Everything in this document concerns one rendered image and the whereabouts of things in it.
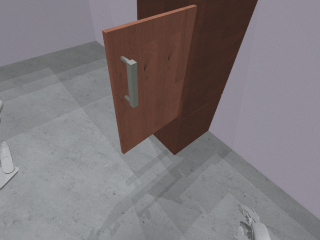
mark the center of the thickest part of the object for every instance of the handle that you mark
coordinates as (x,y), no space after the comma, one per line
(132,78)

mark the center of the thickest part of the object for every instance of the left robot hand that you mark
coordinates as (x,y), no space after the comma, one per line
(7,169)

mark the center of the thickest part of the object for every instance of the right robot hand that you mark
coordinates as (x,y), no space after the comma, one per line
(256,230)

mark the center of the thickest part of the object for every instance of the cupboard door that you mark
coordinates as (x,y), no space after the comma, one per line
(160,45)

